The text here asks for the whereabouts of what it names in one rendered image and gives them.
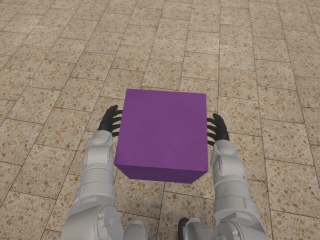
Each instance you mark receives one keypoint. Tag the right robot forearm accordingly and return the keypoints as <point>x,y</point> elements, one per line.
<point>232,196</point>

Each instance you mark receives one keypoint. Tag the left robot upper arm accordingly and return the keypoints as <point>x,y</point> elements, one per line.
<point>101,222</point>

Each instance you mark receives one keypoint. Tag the right robot thigh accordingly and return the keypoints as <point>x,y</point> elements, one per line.
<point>197,231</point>

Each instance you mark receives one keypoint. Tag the left robot thigh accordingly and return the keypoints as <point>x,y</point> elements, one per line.
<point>136,232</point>

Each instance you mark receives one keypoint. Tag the left robot forearm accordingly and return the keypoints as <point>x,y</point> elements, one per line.
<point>97,173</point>

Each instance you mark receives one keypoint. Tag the right robot hand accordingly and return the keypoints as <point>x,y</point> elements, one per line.
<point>220,129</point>

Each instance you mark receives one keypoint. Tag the carton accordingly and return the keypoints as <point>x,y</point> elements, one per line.
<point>163,136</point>

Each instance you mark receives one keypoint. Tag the left robot hand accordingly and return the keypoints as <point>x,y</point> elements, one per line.
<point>108,120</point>

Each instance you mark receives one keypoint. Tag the right robot upper arm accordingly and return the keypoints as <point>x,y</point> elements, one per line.
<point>231,230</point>

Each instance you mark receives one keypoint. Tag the robot thigh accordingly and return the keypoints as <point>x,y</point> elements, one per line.
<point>197,231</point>
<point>136,232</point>

